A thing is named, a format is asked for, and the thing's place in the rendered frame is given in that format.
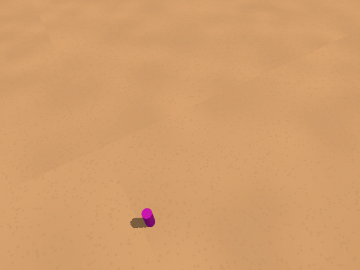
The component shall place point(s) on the can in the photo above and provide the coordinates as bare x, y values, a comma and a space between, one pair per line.
148, 217

